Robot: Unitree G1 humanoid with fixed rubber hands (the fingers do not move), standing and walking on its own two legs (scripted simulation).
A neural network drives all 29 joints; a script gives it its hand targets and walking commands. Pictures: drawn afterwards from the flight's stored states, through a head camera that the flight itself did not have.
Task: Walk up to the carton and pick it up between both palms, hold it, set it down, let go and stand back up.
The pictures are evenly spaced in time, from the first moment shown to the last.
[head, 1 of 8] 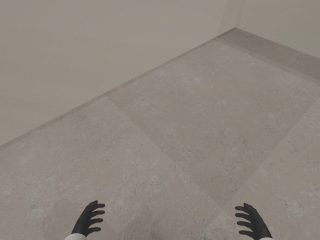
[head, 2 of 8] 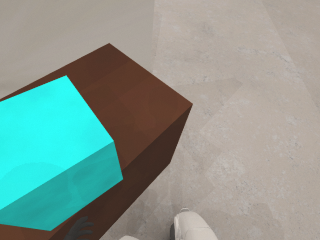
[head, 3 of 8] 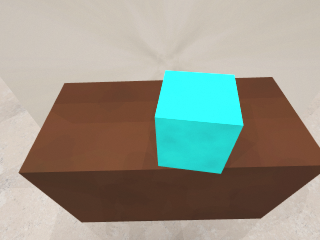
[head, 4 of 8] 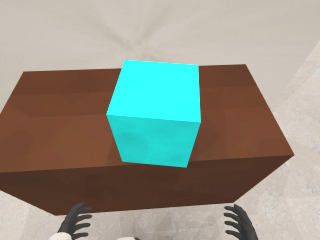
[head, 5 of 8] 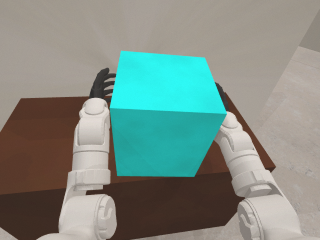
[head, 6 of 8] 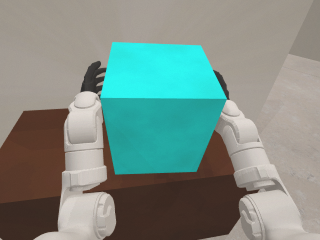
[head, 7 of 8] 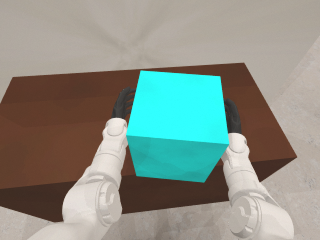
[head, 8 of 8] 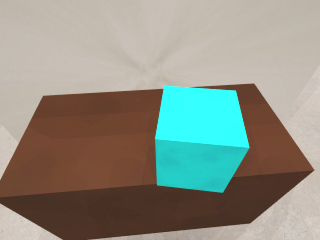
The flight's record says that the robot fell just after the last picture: no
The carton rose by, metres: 0.20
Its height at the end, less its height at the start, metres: +0.00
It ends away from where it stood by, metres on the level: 0.05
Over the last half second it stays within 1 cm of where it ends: yes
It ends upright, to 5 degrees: yes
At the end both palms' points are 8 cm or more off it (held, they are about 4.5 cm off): yes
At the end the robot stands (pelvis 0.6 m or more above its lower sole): yes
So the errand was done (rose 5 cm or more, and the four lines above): yes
